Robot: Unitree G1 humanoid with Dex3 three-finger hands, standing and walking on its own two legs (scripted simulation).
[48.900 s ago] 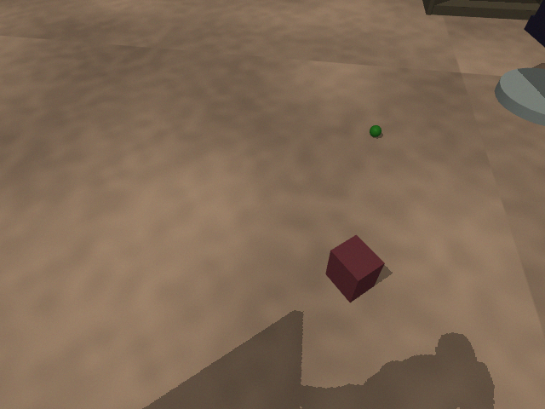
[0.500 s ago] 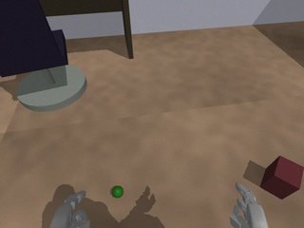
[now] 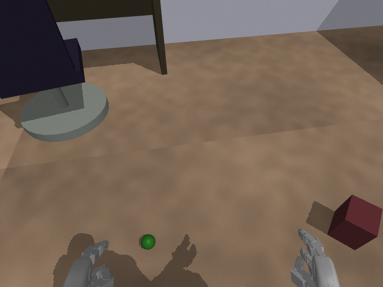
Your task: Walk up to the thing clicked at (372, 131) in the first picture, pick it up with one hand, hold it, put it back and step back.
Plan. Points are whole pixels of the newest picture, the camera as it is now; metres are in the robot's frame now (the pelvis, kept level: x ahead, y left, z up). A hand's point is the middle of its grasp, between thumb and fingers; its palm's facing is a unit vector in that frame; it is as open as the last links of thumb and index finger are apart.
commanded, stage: home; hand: left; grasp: from above
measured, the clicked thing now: (148, 241) +0.45 +0.23 -0.68
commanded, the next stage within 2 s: stand in 0.96 s
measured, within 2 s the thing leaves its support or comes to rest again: neither
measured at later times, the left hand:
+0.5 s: hand (111, 278) +0.17 +0.18 -0.05, palm faces +0.04 -0.98 -0.20, open 7.4 cm
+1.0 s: hand (110, 279) +0.17 +0.18 -0.05, palm faces +0.04 -0.98 -0.20, open 7.4 cm
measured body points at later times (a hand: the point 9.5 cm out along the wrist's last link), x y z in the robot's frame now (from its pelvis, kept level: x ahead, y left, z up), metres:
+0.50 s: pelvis +0.01 +0.00 +0.00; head +0.03 +0.01 +0.45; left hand +0.16 +0.23 -0.03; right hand +0.17 -0.24 -0.06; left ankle +0.01 +0.12 -0.68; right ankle +0.02 -0.14 -0.68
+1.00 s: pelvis +0.01 +0.00 +0.00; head +0.02 +0.01 +0.45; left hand +0.16 +0.23 -0.03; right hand +0.17 -0.24 -0.06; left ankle +0.01 +0.12 -0.68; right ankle +0.02 -0.14 -0.68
